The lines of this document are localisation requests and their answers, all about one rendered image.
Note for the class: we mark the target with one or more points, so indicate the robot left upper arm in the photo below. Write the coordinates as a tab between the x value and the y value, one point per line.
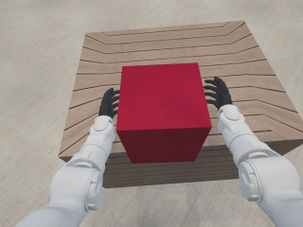
74	193

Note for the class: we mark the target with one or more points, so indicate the robot right forearm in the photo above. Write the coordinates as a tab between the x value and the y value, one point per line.
240	140

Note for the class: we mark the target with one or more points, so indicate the carton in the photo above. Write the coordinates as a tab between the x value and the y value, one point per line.
162	114

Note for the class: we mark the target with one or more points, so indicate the left robot hand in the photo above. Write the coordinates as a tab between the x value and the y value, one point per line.
106	104

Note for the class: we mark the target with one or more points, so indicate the pedestal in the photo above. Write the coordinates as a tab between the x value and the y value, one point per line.
226	50

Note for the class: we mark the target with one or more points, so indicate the robot right upper arm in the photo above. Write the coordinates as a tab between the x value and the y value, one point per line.
273	184

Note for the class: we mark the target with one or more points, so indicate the right robot hand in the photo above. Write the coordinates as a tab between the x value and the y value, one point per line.
222	95

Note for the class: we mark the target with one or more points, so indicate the robot left forearm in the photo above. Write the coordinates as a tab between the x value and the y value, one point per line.
95	151

